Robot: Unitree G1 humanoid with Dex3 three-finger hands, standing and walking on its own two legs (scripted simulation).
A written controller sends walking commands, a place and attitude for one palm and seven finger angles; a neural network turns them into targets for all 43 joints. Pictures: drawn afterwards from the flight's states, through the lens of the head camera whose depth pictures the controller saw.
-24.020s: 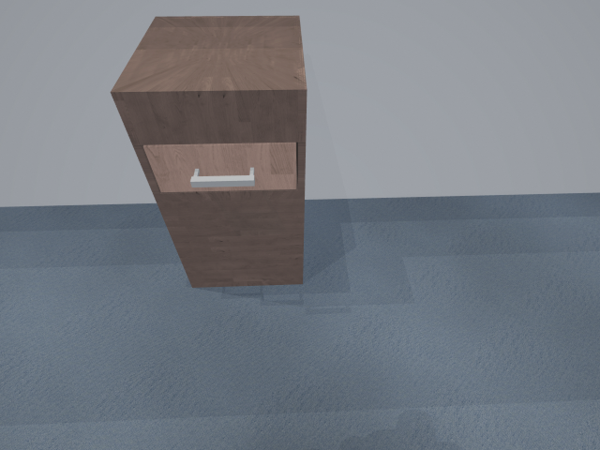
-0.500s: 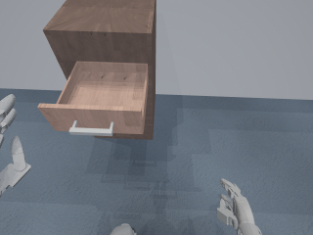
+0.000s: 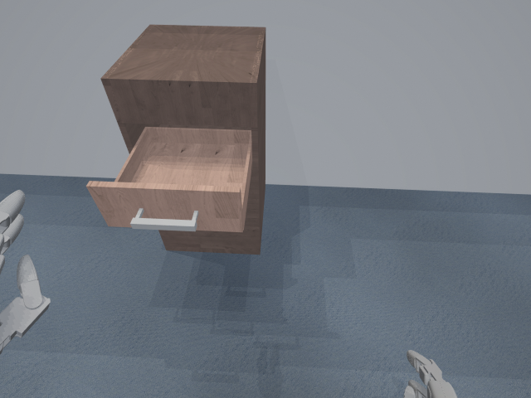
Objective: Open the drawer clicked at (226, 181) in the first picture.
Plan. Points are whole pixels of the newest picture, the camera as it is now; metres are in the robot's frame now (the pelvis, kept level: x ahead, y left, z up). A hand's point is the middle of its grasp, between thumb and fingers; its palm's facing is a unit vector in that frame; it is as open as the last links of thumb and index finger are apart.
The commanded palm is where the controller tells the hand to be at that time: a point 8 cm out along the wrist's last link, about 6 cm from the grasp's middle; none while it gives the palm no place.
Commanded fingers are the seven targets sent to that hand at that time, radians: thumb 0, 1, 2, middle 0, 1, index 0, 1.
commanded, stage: stop stepping back and stand still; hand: left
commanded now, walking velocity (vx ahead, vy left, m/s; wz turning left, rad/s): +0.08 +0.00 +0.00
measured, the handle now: (166, 218) +0.57 +0.28 -0.16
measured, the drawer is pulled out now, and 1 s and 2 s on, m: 0.28 0.28 0.28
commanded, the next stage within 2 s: let the arm hang, fingers relaxed in 0.12 s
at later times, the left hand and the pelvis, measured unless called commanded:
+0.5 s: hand out of the picture +0.08 +0.18 -0.16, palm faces +0.05 -0.99 -0.16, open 7.3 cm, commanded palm none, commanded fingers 0.00 0.90 0.90 -0.20 -0.30 -0.20 -0.30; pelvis +0.01 +0.01 +0.00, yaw +1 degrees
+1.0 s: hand out of the picture -0.01 +0.18 -0.16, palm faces +0.04 -0.98 -0.20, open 7.4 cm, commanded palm none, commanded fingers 0.00 0.90 0.90 -0.20 -0.30 -0.20 -0.30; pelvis +0.00 +0.02 +0.01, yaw +0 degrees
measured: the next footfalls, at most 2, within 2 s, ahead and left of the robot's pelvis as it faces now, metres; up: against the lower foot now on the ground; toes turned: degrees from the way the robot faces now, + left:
none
